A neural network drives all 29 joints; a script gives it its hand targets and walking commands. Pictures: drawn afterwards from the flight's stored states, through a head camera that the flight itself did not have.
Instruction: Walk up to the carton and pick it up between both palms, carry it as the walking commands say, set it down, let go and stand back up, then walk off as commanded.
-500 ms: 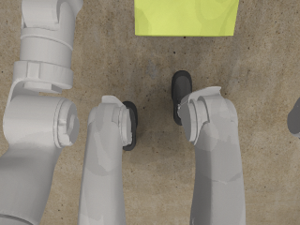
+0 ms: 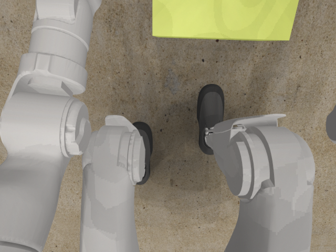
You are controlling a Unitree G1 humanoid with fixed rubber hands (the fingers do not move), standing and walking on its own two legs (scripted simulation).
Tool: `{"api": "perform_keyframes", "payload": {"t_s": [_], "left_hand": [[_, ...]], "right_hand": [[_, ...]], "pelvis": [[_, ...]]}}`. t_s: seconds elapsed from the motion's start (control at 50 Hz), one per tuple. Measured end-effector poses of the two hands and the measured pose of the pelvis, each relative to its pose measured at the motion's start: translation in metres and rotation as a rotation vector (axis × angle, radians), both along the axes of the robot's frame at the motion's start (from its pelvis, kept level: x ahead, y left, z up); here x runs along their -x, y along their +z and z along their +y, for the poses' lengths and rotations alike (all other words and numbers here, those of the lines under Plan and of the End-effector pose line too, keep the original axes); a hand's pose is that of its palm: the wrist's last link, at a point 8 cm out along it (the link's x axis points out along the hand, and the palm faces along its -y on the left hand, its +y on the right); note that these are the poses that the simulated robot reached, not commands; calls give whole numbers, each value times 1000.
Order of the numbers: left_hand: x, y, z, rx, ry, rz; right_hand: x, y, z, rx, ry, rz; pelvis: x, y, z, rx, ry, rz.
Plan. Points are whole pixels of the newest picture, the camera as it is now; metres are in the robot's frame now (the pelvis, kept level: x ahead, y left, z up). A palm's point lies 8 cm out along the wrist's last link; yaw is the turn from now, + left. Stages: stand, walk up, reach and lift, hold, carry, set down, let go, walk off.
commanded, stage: reach and lift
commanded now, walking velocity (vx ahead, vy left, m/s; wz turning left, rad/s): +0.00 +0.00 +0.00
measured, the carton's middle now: out of the picture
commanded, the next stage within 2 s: none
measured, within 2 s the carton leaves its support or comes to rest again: neither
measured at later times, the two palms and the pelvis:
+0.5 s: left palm out of the picture +0.56 +0.08 -0.22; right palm out of the picture +0.50 -0.32 -0.22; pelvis +0.00 -0.01 -0.02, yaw +0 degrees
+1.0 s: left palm out of the picture +0.56 +0.05 -0.22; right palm out of the picture +0.50 -0.31 -0.22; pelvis +0.00 +0.00 -0.02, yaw +0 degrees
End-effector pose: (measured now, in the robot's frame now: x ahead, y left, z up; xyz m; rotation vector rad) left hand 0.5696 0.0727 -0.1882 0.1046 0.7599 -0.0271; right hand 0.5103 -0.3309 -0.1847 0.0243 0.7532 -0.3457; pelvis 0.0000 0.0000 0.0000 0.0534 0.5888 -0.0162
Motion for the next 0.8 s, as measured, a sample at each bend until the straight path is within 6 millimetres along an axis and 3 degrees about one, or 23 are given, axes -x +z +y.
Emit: {"api": "perform_keyframes", "payload": {"t_s": [0.12,0.22,0.5,0.8], "left_hand": [[7,-21,3,16,4,17],[19,-34,11,-7,-5,65],[11,-31,7,11,-27,32],[18,-34,-6,18,-52,43]], "right_hand": [[10,-24,3,6,-5,43],[12,-33,8,-14,-4,67],[9,-32,11,2,15,64],[10,-33,18,-1,18,74]], "pelvis": [[1,-13,-4,9,12,4],[1,-18,-6,10,10,-6],[2,-24,-5,14,12,-14],[3,-23,-3,16,14,-14]]}}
